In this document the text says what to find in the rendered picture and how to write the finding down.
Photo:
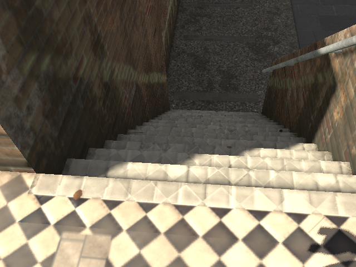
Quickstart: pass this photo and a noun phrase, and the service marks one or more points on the stairs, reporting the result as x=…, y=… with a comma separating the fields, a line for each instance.
x=217, y=148

